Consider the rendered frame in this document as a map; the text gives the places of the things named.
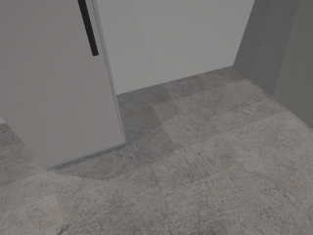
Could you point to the left robot hand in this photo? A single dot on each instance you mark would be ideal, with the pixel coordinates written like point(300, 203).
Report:
point(58, 229)

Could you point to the fridge door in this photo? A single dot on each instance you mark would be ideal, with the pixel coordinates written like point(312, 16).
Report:
point(54, 94)

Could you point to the handle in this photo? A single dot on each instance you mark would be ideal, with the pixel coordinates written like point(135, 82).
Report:
point(88, 26)

